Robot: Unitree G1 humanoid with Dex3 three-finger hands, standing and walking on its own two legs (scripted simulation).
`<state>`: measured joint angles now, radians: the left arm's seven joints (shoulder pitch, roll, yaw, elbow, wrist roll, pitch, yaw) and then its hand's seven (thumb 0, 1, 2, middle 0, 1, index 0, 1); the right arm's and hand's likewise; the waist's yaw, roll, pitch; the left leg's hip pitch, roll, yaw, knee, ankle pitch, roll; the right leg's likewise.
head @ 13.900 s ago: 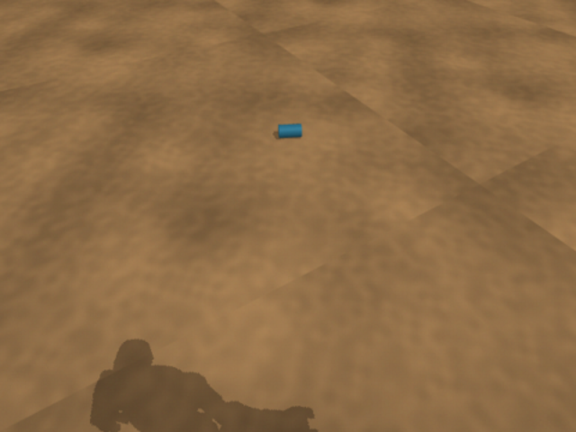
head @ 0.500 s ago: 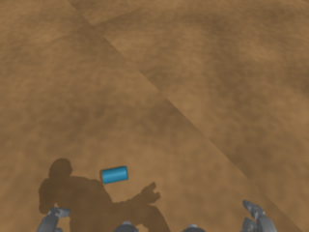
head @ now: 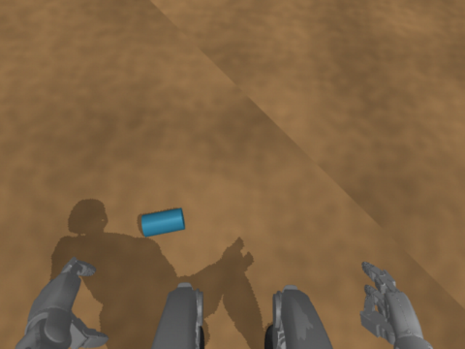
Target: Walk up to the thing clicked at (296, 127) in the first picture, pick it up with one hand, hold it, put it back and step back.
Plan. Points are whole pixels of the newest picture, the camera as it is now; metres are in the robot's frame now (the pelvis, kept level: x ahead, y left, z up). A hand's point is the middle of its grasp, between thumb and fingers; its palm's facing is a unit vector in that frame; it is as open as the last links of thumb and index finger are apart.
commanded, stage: rise first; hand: left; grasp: from above
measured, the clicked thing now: (163, 222) +0.49 +0.25 -0.57
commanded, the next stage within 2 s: none
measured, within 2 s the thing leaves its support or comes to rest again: neither
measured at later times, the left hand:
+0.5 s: hand (118, 252) +0.34 +0.31 -0.32, palm faces -0.45 -0.14 -0.88, open 13.9 cm
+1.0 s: hand (132, 237) +0.40 +0.30 -0.40, palm faces -0.44 -0.07 -0.90, open 14.1 cm
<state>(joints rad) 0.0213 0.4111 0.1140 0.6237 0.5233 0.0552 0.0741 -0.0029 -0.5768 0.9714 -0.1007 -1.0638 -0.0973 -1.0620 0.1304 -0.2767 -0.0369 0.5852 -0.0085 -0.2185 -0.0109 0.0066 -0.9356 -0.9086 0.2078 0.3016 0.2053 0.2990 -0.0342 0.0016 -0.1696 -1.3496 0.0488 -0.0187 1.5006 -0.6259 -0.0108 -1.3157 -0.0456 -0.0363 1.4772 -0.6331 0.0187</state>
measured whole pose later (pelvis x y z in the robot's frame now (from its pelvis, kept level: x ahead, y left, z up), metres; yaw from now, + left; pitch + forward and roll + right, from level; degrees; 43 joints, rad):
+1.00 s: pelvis -0.06 +0.01 -0.25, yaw -5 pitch +34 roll -7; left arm -0.91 0.75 0.14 1.40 1.21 -0.16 0.36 0.00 -0.52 0.99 -0.07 -1.05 -0.08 -1.04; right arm 0.13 -0.27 0.02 0.76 -0.12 -0.07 0.11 0.00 -0.90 -0.90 0.21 0.30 0.20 0.30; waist -0.19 -0.01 -0.07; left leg -2.25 0.05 -0.11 2.31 -0.66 0.01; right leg -2.17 -0.03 -0.05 2.24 -0.66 0.03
